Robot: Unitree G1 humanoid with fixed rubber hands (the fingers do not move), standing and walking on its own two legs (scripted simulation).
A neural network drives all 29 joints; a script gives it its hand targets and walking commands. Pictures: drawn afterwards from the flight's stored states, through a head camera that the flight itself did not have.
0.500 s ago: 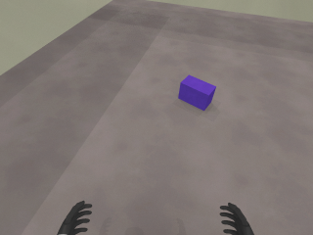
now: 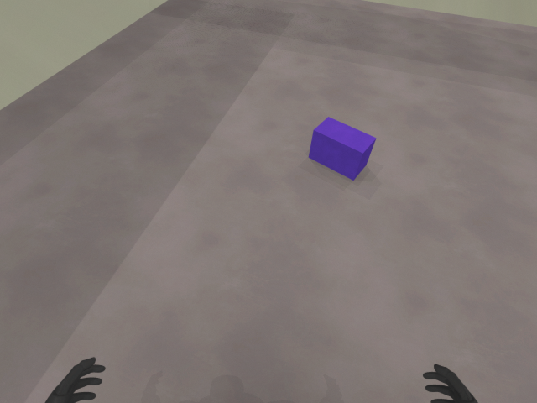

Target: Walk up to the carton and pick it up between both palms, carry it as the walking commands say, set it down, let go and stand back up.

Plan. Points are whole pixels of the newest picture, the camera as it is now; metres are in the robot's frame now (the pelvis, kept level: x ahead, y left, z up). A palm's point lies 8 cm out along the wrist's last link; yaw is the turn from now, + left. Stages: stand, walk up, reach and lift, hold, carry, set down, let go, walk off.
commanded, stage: stand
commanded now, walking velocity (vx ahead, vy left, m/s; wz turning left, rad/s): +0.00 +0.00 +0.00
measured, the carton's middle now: (340, 148) +1.41 -0.41 -0.65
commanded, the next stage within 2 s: walk up in 1.56 s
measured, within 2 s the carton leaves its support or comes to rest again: neither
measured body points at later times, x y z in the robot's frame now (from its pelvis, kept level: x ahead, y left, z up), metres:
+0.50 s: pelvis +0.00 +0.00 +0.02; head +0.01 +0.00 +0.46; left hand +0.12 +0.31 -0.09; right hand +0.12 -0.31 -0.09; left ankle +0.00 +0.12 -0.71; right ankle +0.00 -0.13 -0.71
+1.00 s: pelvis -0.01 +0.00 +0.03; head +0.00 +0.00 +0.48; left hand +0.09 +0.31 -0.09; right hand +0.09 -0.31 -0.09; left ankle +0.00 +0.12 -0.71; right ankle +0.00 -0.13 -0.71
